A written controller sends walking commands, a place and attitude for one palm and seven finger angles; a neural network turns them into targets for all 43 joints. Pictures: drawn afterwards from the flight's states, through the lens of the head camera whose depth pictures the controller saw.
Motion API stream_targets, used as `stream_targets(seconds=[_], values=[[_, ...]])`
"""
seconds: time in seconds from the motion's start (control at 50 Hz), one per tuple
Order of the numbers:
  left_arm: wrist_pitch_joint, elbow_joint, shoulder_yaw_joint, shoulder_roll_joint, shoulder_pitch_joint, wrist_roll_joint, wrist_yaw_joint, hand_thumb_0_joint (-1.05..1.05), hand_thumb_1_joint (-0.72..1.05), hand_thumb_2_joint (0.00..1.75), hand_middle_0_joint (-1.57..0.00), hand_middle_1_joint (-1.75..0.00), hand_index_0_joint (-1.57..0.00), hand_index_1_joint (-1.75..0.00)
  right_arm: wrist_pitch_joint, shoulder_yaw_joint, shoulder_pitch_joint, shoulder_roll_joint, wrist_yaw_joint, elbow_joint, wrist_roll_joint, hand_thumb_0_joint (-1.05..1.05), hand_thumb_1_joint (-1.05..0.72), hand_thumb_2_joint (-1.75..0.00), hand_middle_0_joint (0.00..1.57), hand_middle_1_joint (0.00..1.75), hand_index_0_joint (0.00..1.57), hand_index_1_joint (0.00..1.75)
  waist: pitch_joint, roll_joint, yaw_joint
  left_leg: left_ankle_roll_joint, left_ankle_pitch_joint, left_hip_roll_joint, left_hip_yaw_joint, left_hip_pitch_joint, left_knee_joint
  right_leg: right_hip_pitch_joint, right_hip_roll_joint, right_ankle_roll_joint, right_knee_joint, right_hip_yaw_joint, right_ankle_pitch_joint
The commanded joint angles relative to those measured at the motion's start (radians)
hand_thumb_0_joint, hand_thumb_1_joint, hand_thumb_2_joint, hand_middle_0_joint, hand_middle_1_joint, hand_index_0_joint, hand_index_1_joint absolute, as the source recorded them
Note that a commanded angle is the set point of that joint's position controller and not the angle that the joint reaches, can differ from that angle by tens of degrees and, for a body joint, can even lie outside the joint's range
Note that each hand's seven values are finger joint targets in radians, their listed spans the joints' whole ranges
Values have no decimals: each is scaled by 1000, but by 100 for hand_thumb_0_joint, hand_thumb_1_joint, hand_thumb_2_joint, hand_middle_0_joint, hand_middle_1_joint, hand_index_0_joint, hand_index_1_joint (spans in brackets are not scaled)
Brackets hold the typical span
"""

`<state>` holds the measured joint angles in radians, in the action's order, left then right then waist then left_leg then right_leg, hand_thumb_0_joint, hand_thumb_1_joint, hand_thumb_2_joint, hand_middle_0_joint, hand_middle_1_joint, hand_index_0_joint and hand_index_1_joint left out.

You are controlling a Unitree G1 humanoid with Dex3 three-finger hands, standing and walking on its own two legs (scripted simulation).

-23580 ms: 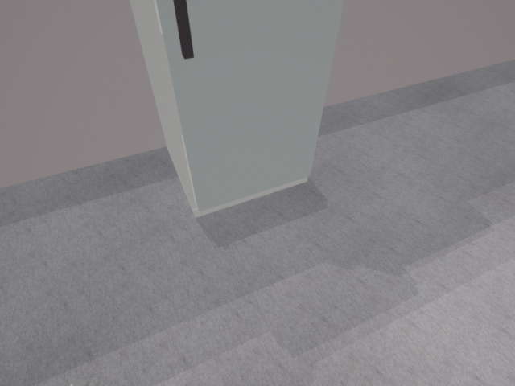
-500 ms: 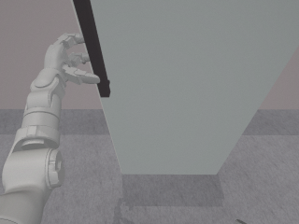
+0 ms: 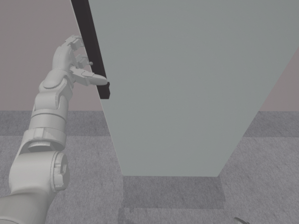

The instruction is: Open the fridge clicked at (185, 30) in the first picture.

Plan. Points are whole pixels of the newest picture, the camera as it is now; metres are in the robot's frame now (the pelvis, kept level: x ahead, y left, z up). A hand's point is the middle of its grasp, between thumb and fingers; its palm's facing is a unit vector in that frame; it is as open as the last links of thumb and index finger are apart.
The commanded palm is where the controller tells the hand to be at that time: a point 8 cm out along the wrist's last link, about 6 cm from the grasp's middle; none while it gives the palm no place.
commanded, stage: slide the fingers in behind the handle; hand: left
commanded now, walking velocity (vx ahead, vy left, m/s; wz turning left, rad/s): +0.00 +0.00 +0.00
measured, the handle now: (95, 48) +0.51 +0.15 +0.24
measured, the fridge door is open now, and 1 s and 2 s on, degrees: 0 0 0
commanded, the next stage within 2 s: grip the handle and tug to test in 0.88 s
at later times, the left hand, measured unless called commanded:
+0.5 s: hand (98, 64) +0.45 +0.13 +0.23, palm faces +0.02 -1.00 -0.01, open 14.3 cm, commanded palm +0.42 +0.18 +0.22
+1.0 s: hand (100, 63) +0.45 +0.13 +0.23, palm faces +0.00 -1.00 +0.00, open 14.0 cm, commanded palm +0.43 +0.18 +0.22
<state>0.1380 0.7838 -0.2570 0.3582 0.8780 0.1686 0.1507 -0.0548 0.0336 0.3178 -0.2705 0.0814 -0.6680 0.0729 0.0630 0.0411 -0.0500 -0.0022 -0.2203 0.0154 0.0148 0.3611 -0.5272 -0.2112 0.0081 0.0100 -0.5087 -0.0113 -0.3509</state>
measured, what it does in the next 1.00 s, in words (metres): stands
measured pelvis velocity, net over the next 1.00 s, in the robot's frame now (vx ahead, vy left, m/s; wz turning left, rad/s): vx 0.00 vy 0.00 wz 0.01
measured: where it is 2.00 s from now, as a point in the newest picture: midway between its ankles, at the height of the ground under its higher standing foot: outside the picture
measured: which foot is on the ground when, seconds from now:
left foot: down 0.00-1.00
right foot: down 0.00-1.00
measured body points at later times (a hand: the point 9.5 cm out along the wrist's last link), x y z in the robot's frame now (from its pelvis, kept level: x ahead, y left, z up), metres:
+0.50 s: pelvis +0.00 +0.00 +0.00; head +0.00 -0.02 +0.45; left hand +0.44 +0.19 +0.23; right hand +0.12 -0.25 -0.11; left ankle +0.03 +0.12 -0.73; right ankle -0.06 -0.11 -0.73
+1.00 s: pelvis +0.00 +0.00 +0.00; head +0.00 -0.02 +0.45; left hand +0.45 +0.18 +0.23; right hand +0.12 -0.25 -0.11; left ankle +0.03 +0.12 -0.73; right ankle -0.06 -0.11 -0.73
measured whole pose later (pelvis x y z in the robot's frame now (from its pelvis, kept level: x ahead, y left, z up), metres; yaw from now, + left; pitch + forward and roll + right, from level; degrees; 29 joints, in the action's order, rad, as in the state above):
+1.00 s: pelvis +0.00 +0.00 +0.00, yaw +0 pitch +2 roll +0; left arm 0.19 0.72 -0.22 0.29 0.87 0.16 0.09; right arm -0.03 0.04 0.28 -0.26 0.08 -0.67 0.06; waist 0.06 0.04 -0.04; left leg 0.00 -0.22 0.01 0.01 0.33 -0.50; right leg -0.18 0.00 0.01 -0.49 -0.02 -0.35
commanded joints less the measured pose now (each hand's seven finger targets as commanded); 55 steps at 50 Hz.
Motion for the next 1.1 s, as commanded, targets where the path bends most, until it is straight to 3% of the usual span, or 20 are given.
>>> stream_targets(seconds=[0.0, 0.08, 0.1, 0.16, 0.18, 0.28, 0.38, 0.42, 0.48, 0.52, 0.56, 0.6, 0.68, 0.74, 0.78, 0.84, 0.96, 1.0, 1.02, 1.08], values=[[-55, -261, -26, 202, 526, 13, -6, 0, -50, 30, -30, -120, -30, -120, -43, -54, -40, -137, 6, 126, -3, 0, -90, -90, 20, 30, 20, 30, 308, -42, 3, -53, 272, -21, -26, -321, 1, -65, 24, 8, 74, -21, 422], [-45, -295, -17, 176, 509, 13, -12, 0, -50, 30, -30, -120, -30, -120, -42, -53, -56, -129, 4, 129, -3, 0, -90, -90, 20, 30, 20, 30, 314, -32, 9, -50, 282, -23, -22, -325, 5, -57, 23, 7, 68, -19, 446], [-46, -291, -19, 179, 494, 12, -18, 0, -50, 30, -30, -120, -30, -120, -40, -55, -51, -132, 6, 129, -4, 0, -90, -90, 20, 30, 20, 30, 311, -71, 8, -54, 286, -23, -22, -320, 5, -43, 24, 6, 72, -24, 442], [-31, -292, -25, 179, 502, 11, -26, 0, -50, 30, -30, -120, -30, -120, -38, -53, -62, -127, 5, 125, -3, 0, -90, -90, 20, 30, 20, 30, 290, -35, 11, -52, 266, -24, -19, -319, 10, -66, 23, 5, 77, -16, 431], [-28, -292, 1, 154, 520, 7, -28, 0, -50, 30, -30, -120, -30, -120, -37, -50, -62, -126, 5, 122, -4, 0, -90, -90, 20, 30, 20, 30, 285, -36, 2, -50, 262, -24, -22, -321, 12, -70, 23, 7, 77, -20, 421], [-29, -309, -10, 147, 512, 8, -46, 0, -50, 30, -30, -120, -30, -120, -37, -50, -70, -121, 3, 126, -8, 0, -90, -90, 20, 30, 20, 30, 298, -53, 12, -51, 274, -25, -23, -328, 13, -55, 23, 7, 75, -19, 434], [-35, -355, 58, 71, 528, 4, -47, 0, -50, 30, -30, -120, -30, -120, -40, -51, -83, -115, -2, 128, -7, 0, -90, -90, 20, 30, 20, 30, 312, -28, 1, -48, 292, -24, -26, -367, 8, -70, 25, 10, 72, -24, 438], [-40, -378, 35, 93, 512, 9, -52, 0, -50, 30, -30, -120, -30, -120, -42, -52, -88, -119, -2, 129, -9, 0, -90, -90, 20, 30, 20, 30, 332, -46, 10, -50, 319, -24, -27, -372, 6, -45, 24, 10, 69, -22, 471], [-35, -405, 53, 72, 519, 10, -47, 0, -50, 30, -30, -120, -30, -120, -42, -51, -96, -113, -4, 133, -8, 0, -90, -90, 20, 30, 20, 30, 340, -31, 9, -49, 324, -26, -24, -382, 7, -45, 24, 9, 67, -22, 483], [-30, -386, 6, 117, 463, 14, -49, 0, -50, 30, -30, -120, -30, -120, -39, -50, -99, -117, -3, 133, -9, 0, -90, -90, 20, 30, 20, 30, 332, -57, 25, -51, 336, -26, -23, -360, 10, -15, 24, 10, 67, -23, 501], [-23, -408, 54, 66, 498, 14, -42, 0, -50, 30, -30, -120, -30, -120, -37, -48, -106, -110, -2, 134, -7, 0, -90, -90, 20, 30, 20, 30, 321, -28, 9, -50, 329, -27, -19, -376, 9, -39, 24, 8, 72, -23, 493], [-17, -378, 16, 114, 473, 15, -46, 0, -50, 30, -30, -120, -30, -120, -33, -49, -100, -118, 3, 129, -8, 0, -90, -90, 20, 30, 20, 30, 303, -61, 16, -53, 324, -26, -17, -353, 12, -23, 24, 7, 79, -22, 492], [-3, -365, 37, 87, 495, 11, -46, 0, -50, 30, -30, -120, -30, -120, -30, -48, -100, -112, 4, 126, -6, 0, -90, -90, 20, 30, 20, 30, 297, -32, 10, -50, 307, -29, -20, -354, 13, -47, 23, 8, 78, -21, 471], [-1, -340, 21, 110, 512, 7, -54, 0, -50, 30, -30, -120, -30, -120, -26, -47, -94, -114, 5, 116, -9, 0, -90, -90, 20, 30, 20, 30, 294, -39, 6, -49, 307, -27, -23, -352, 16, -46, 21, 9, 80, -22, 465], [1, -333, 39, 84, 504, 8, -53, 0, -50, 30, -30, -120, -30, -120, -24, -48, -94, -113, 5, 120, -8, 0, -90, -90, 20, 30, 20, 30, 293, -47, 5, -49, 305, -27, -20, -350, 15, -51, 22, 7, 79, -22, 466], [-4, -301, 18, 110, 530, 7, -61, 0, -50, 30, -30, -120, -30, -120, -21, -48, -87, -116, 8, 114, -11, 0, -90, -90, 20, 30, 20, 30, 281, -77, 1, -52, 292, -27, -22, -335, 17, -48, 21, 5, 83, -21, 459], [-25, -284, -9, 140, 511, -2, -55, 0, -50, 30, -30, -120, -30, -120, -20, -49, -77, -115, 6, 122, -14, 0, -90, -90, 20, 30, 20, 30, 309, -54, 15, -50, 302, -27, -18, -330, 16, -29, 20, 8, 75, -19, 468], [-32, -269, 14, 116, 510, 4, -52, 0, -41, 34, -31, -121, -31, -121, -19, -49, -72, -118, 7, 123, -12, 0, -90, -90, 20, 30, 20, 30, 287, -88, 5, -54, 290, -29, -19, -317, 17, -27, 21, 5, 82, -23, 458], [-33, -276, -3, 139, 516, 3, -52, 0, -36, 36, -32, -122, -32, -122, -19, -51, -77, -121, 7, 124, -11, 0, -90, -90, 20, 30, 20, 30, 296, -77, 11, -53, 290, -26, -17, -319, 18, -29, 20, 5, 79, -19, 464], [-30, -259, 26, 109, 542, 0, -50, 0, -22, 42, -33, -124, -33, -124, -22, -50, -68, -117, 7, 118, -9, 0, -90, -90, 20, 30, 20, 30, 280, -52, 0, -49, 269, -25, -22, -327, 18, -62, 23, 7, 83, -20, 429]])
